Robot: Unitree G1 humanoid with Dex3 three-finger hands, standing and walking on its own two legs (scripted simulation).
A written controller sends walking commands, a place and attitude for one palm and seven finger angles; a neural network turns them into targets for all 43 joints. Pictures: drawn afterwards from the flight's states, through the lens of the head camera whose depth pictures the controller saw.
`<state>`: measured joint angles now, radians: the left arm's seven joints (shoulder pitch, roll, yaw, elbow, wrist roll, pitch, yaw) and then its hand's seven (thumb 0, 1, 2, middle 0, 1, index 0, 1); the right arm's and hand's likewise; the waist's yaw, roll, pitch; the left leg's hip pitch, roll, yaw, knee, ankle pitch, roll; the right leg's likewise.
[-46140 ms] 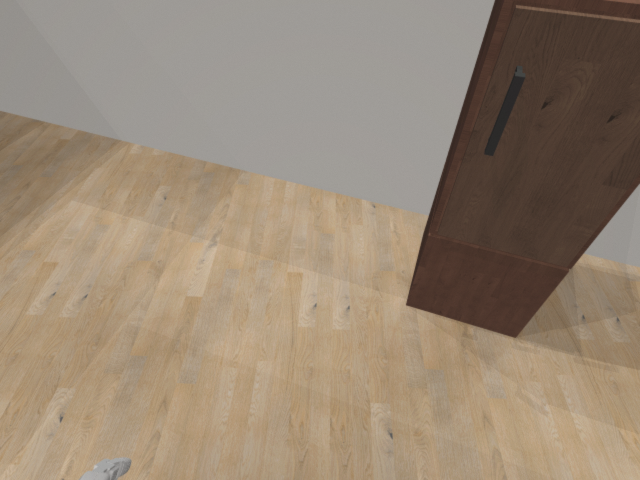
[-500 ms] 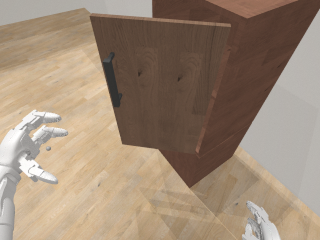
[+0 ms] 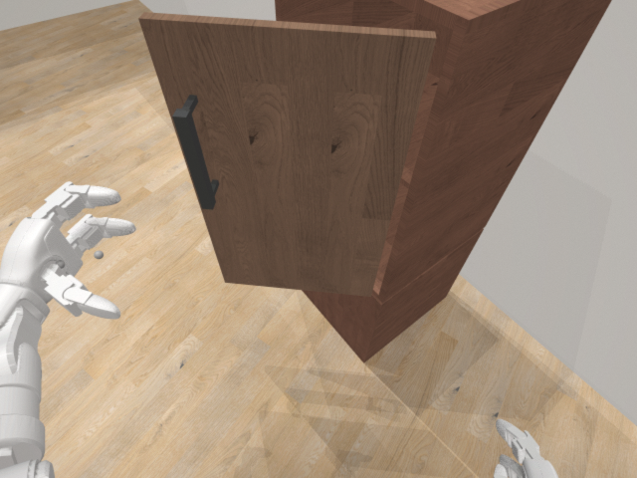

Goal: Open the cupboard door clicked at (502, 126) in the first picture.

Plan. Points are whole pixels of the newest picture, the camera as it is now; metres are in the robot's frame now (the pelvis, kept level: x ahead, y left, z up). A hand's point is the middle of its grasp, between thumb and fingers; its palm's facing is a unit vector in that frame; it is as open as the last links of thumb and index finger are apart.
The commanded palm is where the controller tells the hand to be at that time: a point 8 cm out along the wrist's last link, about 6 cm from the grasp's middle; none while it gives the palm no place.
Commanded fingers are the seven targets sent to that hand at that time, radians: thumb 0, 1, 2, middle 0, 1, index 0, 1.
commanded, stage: move the hooked fingers beside the handle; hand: left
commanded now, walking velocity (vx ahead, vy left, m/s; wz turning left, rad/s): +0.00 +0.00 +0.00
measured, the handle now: (200, 156) +0.54 +0.19 +0.09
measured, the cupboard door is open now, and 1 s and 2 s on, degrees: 46 46 46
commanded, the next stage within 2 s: slide the fingers in behind the handle in 2.00 s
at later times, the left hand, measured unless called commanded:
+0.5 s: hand (120, 215) +0.41 +0.27 +0.10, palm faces -0.08 -1.00 -0.01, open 14.0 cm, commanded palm +0.39 +0.32 +0.10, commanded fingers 0.00 -0.50 0.30 -0.30 -1.20 -0.30 -1.20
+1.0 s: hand (142, 181) +0.48 +0.26 +0.09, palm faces -0.09 -1.00 -0.01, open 14.0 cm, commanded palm +0.46 +0.31 +0.09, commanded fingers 0.00 -0.50 0.30 -0.30 -1.20 -0.30 -1.20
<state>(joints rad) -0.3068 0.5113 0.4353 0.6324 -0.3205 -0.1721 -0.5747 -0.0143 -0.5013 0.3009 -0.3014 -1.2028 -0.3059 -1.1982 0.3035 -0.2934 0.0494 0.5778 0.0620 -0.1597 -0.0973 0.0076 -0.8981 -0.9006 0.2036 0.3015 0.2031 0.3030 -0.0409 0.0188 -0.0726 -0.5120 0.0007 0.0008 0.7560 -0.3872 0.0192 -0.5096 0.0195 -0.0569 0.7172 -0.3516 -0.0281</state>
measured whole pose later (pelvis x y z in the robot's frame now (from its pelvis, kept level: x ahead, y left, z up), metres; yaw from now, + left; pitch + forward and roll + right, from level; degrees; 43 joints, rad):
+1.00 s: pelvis +0.00 +0.02 -0.01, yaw -1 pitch +17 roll -3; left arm -0.85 0.67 0.43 1.17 -0.16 -0.29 -0.51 -0.01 -0.50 0.30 -0.30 -1.20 -0.30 -1.20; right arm 0.39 -0.30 0.05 0.62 0.03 0.00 -0.06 0.00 -0.90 -0.90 0.20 0.30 0.20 0.30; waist -0.15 0.00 -0.07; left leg -0.73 0.00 0.01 0.85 -0.42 0.04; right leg -0.71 0.02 -0.05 0.77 -0.35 0.00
